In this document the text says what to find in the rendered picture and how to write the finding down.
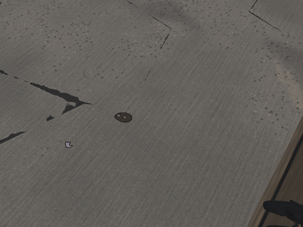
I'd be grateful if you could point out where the right robot hand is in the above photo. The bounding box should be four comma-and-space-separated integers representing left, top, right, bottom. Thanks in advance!
263, 200, 303, 227

